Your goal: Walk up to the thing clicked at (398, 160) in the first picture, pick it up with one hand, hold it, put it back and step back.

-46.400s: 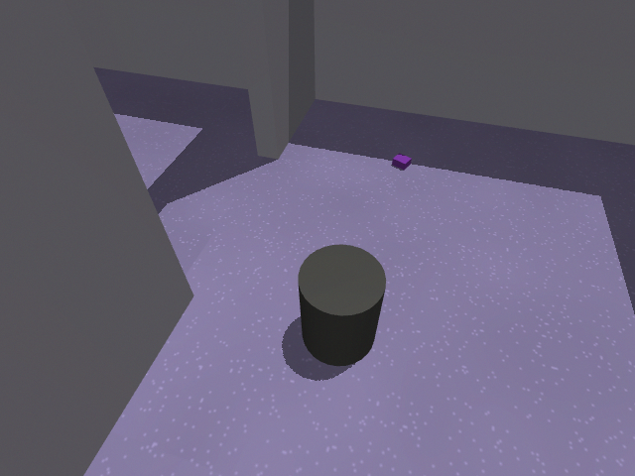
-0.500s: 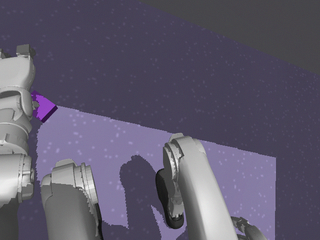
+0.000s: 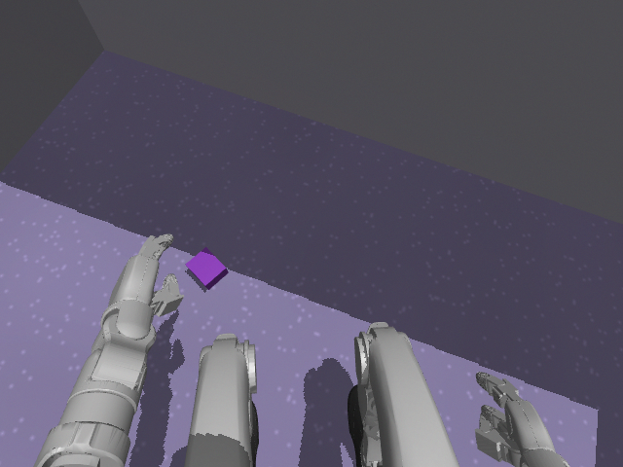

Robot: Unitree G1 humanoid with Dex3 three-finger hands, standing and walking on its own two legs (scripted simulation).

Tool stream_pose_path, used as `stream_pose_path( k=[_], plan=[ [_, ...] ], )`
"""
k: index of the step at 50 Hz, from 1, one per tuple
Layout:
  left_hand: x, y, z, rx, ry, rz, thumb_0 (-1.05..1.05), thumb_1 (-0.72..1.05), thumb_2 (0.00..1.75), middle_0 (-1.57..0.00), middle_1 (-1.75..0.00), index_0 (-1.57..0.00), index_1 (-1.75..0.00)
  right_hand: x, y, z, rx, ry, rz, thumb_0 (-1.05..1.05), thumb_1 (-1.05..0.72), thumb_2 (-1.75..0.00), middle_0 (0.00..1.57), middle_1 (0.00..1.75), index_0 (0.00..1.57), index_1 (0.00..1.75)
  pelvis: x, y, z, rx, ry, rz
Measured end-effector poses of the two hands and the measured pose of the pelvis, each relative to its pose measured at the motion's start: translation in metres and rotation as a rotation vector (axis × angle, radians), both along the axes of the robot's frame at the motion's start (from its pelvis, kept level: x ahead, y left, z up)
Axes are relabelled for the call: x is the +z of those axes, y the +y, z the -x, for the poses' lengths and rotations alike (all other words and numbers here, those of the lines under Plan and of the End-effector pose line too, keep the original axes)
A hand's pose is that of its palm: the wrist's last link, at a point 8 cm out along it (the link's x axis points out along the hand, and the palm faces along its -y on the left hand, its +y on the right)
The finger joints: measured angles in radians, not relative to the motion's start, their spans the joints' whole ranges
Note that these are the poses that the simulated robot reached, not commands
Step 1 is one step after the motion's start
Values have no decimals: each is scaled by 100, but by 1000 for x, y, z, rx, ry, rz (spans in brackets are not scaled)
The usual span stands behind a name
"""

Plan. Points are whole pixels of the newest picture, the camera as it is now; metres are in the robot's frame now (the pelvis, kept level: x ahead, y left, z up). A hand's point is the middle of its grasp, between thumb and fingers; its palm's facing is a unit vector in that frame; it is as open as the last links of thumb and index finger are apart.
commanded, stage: home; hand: left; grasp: from above
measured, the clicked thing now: (207, 268) +0.52 +0.23 -0.48
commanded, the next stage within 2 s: none
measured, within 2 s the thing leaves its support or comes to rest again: neither
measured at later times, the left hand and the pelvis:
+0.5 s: hand (98, 340) +0.27 +0.19 +0.09, palm faces +0.10 -0.97 -0.20, open 7.4 cm; pelvis +0.05 +0.00 +0.17, yaw +2 degrees
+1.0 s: hand (10, 398) +0.23 +0.20 +0.17, palm faces +0.12 -0.98 -0.18, open 7.4 cm; pelvis +0.08 +0.01 +0.22, yaw +4 degrees
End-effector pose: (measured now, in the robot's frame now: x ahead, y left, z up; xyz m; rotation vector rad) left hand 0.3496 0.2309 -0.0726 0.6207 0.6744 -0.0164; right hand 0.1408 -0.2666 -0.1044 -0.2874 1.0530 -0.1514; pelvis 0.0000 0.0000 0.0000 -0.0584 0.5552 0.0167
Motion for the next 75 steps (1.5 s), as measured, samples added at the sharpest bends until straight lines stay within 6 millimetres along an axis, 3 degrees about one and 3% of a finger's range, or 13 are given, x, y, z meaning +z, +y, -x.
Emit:
stream_pose_path(
  k=[6,11,24,30,36,41,50,75],
  plan=[
    [45,2,37,160,29,134,0,87,90,-21,-31,-21,-30,62,4,-49,24,-162,29,1,-91,-90,20,30,20,30,45,-2,-7,15,-55,-6],
    [85,0,57,253,57,239,1,89,90,-20,-31,-21,-30,109,16,-69,27,-246,18,1,-91,-90,20,30,20,30,82,-3,-17,22,-109,-9],
    [185,5,95,374,95,354,1,90,90,-20,-30,-20,-29,198,38,-64,-35,-287,9,1,-90,-90,20,30,20,30,169,3,-52,37,-242,-13],
    [231,12,116,383,81,345,1,90,90,-20,-30,-20,-29,228,39,-62,-59,-314,23,2,-90,-90,20,30,20,30,197,8,-66,40,-300,-16],
    [265,17,132,387,54,347,1,90,90,-20,-30,-20,-29,251,41,-73,-58,-386,32,2,-90,-90,20,30,20,30,213,11,-76,47,-346,-17],
    [273,19,140,389,50,354,1,90,90,-20,-30,-20,-29,264,44,-89,-32,-457,35,2,-90,-90,20,30,20,30,218,12,-79,52,-368,-20],
    [267,16,142,386,70,375,1,90,90,-20,-30,-20,-29,275,47,-107,24,-518,39,2,-90,-90,20,30,20,30,218,10,-78,57,-379,-24],
    [269,13,139,376,67,364,1,90,90,-20,-30,-20,-29,263,41,-91,5,-459,43,2,-90,-90,20,30,21,30,217,8,-78,52,-381,-25]
  ],
)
